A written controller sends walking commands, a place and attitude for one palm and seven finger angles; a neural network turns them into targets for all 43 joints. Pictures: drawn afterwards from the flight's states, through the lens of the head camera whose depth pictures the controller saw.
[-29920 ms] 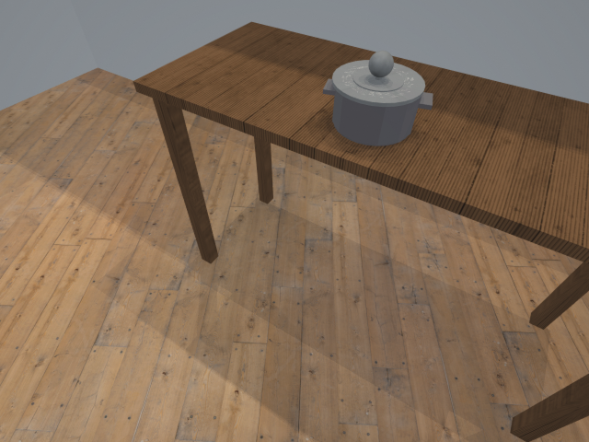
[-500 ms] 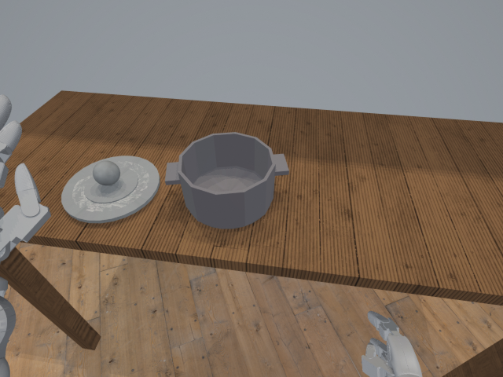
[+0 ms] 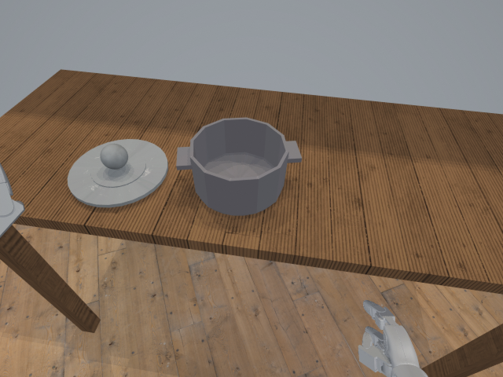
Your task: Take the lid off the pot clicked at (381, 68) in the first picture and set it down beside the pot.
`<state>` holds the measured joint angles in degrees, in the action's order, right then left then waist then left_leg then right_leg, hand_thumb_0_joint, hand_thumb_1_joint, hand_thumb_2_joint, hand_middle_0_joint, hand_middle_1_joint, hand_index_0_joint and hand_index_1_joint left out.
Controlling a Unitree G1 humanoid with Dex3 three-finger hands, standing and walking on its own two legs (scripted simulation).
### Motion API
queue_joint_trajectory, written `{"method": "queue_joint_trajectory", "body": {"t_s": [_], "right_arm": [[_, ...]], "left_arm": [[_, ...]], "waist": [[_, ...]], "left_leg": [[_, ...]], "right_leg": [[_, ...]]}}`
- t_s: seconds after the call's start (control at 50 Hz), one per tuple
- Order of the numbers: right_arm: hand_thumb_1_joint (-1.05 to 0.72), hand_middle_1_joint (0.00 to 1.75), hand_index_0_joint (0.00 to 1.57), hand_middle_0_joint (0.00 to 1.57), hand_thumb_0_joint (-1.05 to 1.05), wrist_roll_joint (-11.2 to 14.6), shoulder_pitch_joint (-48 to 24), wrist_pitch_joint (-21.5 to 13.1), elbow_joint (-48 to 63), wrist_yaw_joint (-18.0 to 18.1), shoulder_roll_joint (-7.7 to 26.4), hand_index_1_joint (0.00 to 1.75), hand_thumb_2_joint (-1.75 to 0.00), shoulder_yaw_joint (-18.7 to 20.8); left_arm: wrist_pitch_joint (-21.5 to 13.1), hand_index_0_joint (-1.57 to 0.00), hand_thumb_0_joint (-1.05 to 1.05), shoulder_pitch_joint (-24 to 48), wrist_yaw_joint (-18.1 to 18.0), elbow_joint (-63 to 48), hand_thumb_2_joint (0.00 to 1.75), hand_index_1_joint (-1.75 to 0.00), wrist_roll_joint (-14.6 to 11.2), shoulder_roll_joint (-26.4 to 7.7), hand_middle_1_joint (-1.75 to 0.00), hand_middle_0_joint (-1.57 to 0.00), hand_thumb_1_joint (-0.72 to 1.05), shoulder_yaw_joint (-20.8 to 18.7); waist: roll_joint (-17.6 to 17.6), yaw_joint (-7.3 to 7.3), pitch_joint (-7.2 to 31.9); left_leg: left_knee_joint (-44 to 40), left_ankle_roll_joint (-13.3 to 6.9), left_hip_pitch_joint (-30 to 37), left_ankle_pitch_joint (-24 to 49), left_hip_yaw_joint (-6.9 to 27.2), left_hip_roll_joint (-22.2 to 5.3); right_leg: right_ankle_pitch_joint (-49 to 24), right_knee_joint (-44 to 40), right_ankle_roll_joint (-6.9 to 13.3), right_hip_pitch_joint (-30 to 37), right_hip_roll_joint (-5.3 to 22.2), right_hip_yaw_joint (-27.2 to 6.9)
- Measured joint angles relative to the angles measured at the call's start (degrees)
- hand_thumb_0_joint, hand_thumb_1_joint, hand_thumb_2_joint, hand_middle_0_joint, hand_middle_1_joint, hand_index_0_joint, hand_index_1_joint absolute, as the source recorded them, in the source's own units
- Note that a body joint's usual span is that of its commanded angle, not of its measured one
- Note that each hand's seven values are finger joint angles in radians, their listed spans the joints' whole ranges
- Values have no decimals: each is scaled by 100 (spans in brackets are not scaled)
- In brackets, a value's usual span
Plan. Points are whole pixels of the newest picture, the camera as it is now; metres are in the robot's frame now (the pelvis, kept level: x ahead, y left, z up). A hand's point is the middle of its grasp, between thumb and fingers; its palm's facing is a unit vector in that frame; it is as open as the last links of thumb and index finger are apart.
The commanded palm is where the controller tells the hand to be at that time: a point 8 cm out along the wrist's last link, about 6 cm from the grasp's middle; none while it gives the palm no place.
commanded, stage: step back with the hand held close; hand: left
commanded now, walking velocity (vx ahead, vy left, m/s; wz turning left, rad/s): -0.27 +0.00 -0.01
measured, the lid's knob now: (114, 156) +0.46 +0.33 +0.08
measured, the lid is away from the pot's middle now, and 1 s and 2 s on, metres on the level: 0.24 0.24 0.24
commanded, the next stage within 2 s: stop stepping back and stand still in 1.36 s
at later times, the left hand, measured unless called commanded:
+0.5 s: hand out of the picture +0.14 +0.25 +0.24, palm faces +0.46 -0.79 -0.42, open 7.4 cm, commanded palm +0.08 +0.30 +0.25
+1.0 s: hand out of the picture +0.10 +0.25 +0.24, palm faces +0.45 -0.81 -0.38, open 7.4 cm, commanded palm +0.03 +0.31 +0.25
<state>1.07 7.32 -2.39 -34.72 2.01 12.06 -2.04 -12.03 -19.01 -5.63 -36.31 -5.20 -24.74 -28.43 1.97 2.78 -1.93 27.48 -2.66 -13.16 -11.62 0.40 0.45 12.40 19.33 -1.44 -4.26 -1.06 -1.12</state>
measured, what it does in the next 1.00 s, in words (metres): shifts its weight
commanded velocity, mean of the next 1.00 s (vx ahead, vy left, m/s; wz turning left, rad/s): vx -0.32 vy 0.00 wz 0.00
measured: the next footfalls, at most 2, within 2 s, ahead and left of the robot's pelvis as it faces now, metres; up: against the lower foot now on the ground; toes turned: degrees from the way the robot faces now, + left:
right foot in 1.20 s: -0.14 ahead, -0.13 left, +0.00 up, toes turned -3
left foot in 1.34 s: -0.05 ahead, +0.09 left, +0.00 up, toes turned -2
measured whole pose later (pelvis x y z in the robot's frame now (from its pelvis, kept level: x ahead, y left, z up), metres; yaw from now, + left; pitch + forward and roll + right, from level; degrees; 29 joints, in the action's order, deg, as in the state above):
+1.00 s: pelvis -0.10 +0.02 -0.02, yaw +0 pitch +0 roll -6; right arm 0.8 12.0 -3.1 -33.2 3.1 12.0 1.4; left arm -17.6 -24.7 -9.2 -45.6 -3.1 -27.3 -29.9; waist 1.0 -1.5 -2.2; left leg 37.3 -4.4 -30.0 -7.0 0.0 -1.4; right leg 17.7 36.2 -0.8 -21.8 -2.5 0.9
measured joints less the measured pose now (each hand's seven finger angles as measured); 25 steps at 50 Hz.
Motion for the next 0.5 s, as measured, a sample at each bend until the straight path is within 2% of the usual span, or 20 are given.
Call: {"method": "queue_joint_trajectory", "body": {"t_s": [0.08, 0.14, 0.24, 0.28, 0.34, 0.4, 0.5], "right_arm": [[-90, 30, 21, 20, 2, 45, 28, 185, 164, -20, 79, 30, -89, 144], [-90, 30, 21, 20, 2, 69, 106, 285, 292, -4, 96, 29, -89, 220], [-90, 30, 20, 20, 2, 91, 297, 259, 443, 27, 72, 29, -90, 272], [-90, 30, 20, 20, 2, 81, 356, 193, 462, 36, 46, 29, -90, 273], [-90, 30, 20, 20, 2, 80, 412, 89, 426, 41, 8, 29, -90, 258], [-90, 30, 21, 20, 2, 102, 468, 44, 373, 41, -36, 29, -90, 229], [-90, 30, 21, 20, 2, 82, 590, 31, 287, 57, -78, 29, -89, 178]], "left_arm": [[-17, -21, 1, -482, 58, -157, 90, -31, 13, 24, -30, -20, 89, 112], [39, -21, 1, -935, 101, -398, 90, -31, 10, -88, -30, -20, 89, 156], [21, -22, 2, -1350, 60, -853, 90, -31, -6, -396, -30, -21, 89, -26], [-33, -22, 2, -1367, 10, -957, 89, -31, -11, -473, -30, -21, 89, -156], [-113, -22, 2, -1211, -67, -973, 89, -31, -4, -491, -30, -21, 89, -290], [-179, -22, 2, -980, -129, -854, 89, -31, 24, -405, -30, -21, 89, -329], [-240, -22, 1, -746, -216, -638, 90, -31, 90, -152, -30, -21, 89, -179]], "waist": [[-62, -156, -13], [-183, -255, -48], [-380, -280, -106], [-406, -256, -105], [-325, -256, -94], [-186, -273, -34], [-38, -338, 116]], "left_leg": [[18, -67, -208, 38, -93, 52], [62, -114, -353, 62, -151, 96], [242, -158, -644, 86, -191, 152], [352, -163, -765, 82, -212, 158], [553, -156, -927, 62, -172, 135], [747, -129, -1067, 33, -97, 74], [931, -72, -1242, -88, -6, -23]], "right_leg": [[6, 145, -79, -288, 64, -82], [49, 327, -125, -506, 112, -130], [187, 803, -55, -928, 182, -80], [277, 1000, 15, -1079, 208, -33], [266, 1154, -17, -1204, 186, 12], [218, 1191, -97, -1255, 124, 83], [113, 1093, -50, -1283, 30, 190]]}}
